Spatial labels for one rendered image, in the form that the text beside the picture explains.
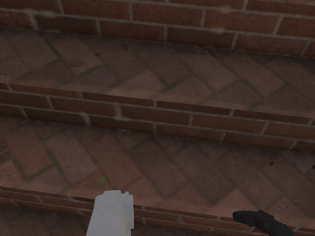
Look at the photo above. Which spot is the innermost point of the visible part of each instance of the robot left thigh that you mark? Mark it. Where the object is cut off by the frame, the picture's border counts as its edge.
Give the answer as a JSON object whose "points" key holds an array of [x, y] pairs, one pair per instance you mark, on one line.
{"points": [[113, 214]]}

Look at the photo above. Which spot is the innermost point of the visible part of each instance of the robot right hand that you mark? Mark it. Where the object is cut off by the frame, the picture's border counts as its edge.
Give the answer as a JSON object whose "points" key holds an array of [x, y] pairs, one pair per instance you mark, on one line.
{"points": [[262, 221]]}

